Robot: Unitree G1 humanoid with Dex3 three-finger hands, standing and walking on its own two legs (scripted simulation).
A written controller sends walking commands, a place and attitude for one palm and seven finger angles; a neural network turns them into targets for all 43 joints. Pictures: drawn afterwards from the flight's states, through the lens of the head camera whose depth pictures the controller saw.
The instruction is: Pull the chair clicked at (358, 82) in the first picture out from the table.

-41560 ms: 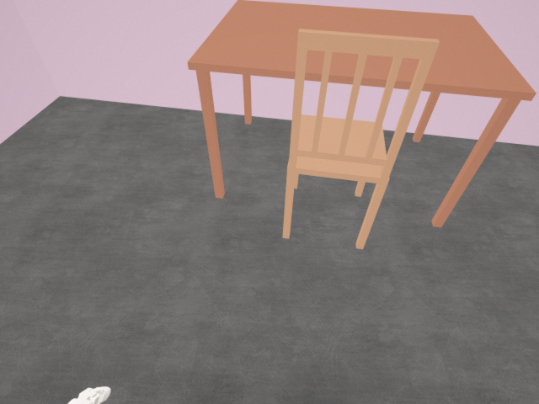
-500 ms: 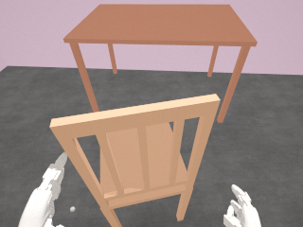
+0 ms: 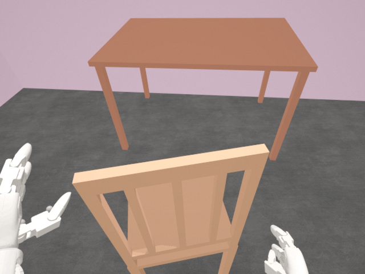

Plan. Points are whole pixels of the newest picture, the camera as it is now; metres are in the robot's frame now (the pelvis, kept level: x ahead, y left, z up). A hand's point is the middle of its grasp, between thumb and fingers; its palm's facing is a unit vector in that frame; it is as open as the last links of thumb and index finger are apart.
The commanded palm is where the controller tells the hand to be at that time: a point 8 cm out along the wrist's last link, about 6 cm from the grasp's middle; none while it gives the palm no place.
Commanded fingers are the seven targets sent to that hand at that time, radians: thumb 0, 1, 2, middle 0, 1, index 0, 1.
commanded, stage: draw the hand back to the body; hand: left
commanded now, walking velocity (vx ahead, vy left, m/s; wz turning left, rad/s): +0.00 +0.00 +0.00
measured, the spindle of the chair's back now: (179, 217) +0.28 +0.05 -0.07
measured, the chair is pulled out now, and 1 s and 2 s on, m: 0.66 0.66 0.66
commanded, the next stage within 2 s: step back with the hand held close in 0.48 s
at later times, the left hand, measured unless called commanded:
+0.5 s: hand (48, 195) +0.19 +0.25 +0.16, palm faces +0.47 -0.78 -0.42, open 7.4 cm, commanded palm +0.14 +0.29 +0.17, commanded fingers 0.00 0.90 0.90 -0.20 -0.30 -0.20 -0.30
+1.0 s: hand (40, 214) +0.16 +0.25 +0.15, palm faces +0.34 -0.78 -0.52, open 7.4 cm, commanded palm +0.11 +0.30 +0.18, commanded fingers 0.00 0.90 0.90 -0.20 -0.30 -0.20 -0.30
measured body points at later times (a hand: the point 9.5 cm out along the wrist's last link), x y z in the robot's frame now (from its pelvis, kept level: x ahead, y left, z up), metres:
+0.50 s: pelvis +0.00 -0.01 +0.01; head -0.02 -0.04 +0.45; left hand +0.16 +0.29 +0.18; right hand +0.19 -0.24 -0.08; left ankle -0.05 +0.12 -0.74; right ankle +0.00 -0.13 -0.74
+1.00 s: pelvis -0.04 +0.00 +0.00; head -0.02 -0.01 +0.45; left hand +0.14 +0.29 +0.18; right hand +0.12 -0.24 -0.09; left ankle -0.05 +0.12 -0.74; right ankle +0.00 -0.13 -0.74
